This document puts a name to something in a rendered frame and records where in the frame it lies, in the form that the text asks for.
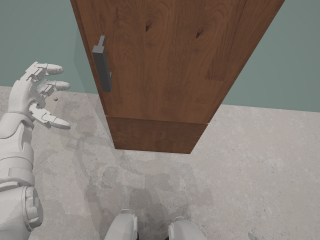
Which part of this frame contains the left robot hand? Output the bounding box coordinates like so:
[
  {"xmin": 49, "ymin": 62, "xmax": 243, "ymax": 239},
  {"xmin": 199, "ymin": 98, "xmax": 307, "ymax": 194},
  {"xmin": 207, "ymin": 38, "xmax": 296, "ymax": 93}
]
[{"xmin": 8, "ymin": 61, "xmax": 71, "ymax": 130}]

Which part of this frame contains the right robot thigh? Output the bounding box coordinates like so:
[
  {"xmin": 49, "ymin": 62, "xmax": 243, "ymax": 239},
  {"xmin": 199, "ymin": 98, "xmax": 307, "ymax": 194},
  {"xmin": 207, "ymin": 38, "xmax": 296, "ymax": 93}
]
[{"xmin": 168, "ymin": 220, "xmax": 207, "ymax": 240}]

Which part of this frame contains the robot left upper arm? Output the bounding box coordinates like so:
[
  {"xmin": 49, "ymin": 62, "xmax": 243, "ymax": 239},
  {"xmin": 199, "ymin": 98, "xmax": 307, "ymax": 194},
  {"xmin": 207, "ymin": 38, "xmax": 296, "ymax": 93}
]
[{"xmin": 0, "ymin": 186, "xmax": 44, "ymax": 240}]

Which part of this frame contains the cupboard door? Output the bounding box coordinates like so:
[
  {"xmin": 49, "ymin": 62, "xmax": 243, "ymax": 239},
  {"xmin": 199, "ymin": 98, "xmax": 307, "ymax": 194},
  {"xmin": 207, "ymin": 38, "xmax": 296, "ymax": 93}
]
[{"xmin": 76, "ymin": 0, "xmax": 280, "ymax": 124}]

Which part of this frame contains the handle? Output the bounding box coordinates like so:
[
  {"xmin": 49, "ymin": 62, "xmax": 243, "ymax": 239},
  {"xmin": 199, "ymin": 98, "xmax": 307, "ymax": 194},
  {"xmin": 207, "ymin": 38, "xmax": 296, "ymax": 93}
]
[{"xmin": 92, "ymin": 35, "xmax": 112, "ymax": 93}]

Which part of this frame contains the right robot shin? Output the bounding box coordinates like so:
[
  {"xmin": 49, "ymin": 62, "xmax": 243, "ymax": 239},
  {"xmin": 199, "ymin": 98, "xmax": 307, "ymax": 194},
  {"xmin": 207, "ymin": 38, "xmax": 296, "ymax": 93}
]
[{"xmin": 173, "ymin": 217, "xmax": 184, "ymax": 223}]

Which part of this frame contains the robot left forearm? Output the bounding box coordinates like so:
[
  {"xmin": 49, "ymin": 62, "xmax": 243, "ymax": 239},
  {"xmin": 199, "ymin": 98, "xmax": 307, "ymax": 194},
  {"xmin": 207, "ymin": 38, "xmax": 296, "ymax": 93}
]
[{"xmin": 0, "ymin": 112, "xmax": 35, "ymax": 192}]

